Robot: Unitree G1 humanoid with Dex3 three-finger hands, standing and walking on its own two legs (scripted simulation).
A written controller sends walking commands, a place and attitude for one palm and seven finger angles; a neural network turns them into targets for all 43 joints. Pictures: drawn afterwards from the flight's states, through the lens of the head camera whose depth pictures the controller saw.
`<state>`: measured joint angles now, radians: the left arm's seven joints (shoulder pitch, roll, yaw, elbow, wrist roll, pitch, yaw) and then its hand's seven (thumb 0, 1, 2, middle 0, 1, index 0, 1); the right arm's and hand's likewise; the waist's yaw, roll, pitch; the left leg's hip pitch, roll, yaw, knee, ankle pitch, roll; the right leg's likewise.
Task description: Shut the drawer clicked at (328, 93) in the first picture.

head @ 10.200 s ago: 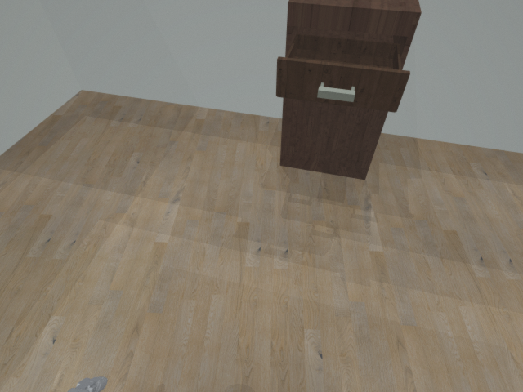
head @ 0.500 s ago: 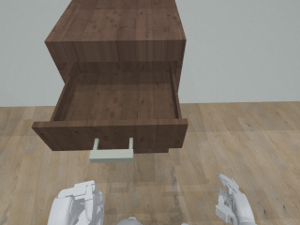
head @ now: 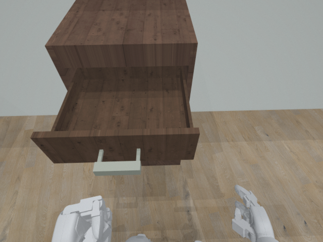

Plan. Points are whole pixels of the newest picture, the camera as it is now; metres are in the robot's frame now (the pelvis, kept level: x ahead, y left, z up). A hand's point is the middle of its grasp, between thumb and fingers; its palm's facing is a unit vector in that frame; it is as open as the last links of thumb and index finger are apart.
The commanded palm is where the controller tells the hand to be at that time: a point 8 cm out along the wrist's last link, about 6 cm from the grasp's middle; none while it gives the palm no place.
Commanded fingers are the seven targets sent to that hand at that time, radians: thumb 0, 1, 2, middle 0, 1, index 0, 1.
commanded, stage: bring the fist close to the handle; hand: left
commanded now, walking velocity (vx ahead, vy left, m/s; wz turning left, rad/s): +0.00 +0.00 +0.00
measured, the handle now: (118, 160) +0.33 +0.14 -0.01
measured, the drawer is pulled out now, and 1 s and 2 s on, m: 0.29 0.29 0.28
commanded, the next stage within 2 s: push the drawer shut in 1.34 s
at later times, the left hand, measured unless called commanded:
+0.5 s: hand (124, 217) +0.18 +0.09 +0.04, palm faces +0.08 -1.00 +0.02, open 3.3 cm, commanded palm +0.15 +0.15 +0.04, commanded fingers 0.00 0.90 0.90 -1.40 -1.60 -1.40 -1.60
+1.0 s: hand (130, 200) +0.23 +0.10 -0.01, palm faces +0.07 -1.00 +0.01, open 3.3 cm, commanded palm +0.20 +0.15 -0.01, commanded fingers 0.00 0.90 0.90 -1.40 -1.60 -1.40 -1.60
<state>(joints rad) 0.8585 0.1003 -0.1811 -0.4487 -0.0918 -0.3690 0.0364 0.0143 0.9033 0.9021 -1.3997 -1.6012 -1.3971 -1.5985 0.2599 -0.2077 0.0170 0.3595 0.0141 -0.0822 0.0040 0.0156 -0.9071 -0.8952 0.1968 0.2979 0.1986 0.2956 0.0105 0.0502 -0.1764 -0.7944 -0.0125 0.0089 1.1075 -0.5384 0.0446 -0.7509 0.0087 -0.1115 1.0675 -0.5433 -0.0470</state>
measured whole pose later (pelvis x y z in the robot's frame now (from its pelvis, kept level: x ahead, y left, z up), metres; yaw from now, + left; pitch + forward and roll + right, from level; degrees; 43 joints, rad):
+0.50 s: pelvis +0.00 -0.01 -0.02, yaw +0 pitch +17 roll -1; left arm 0.66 0.08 -0.16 -0.22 -0.07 -0.47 0.07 0.01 0.90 0.90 -1.40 -1.60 -1.40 -1.60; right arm 0.23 -0.21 0.01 0.42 -0.01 -0.09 0.01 0.02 -0.91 -0.90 0.20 0.30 0.20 0.30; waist -0.01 0.03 -0.19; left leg -0.94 0.00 0.01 1.20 -0.57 0.02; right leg -0.90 0.01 -0.11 1.18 -0.58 -0.07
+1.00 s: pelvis -0.01 -0.01 -0.04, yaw +0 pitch +22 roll -1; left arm 0.40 0.08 -0.12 -0.02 -0.07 -0.50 0.10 0.01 0.90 0.90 -1.40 -1.60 -1.40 -1.60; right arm 0.20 -0.22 0.01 0.47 -0.03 -0.07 0.02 0.01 -0.91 -0.90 0.20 0.30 0.20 0.30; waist -0.02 0.03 -0.20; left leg -1.09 0.00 0.01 1.30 -0.59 0.03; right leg -1.05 0.01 -0.12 1.28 -0.61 -0.07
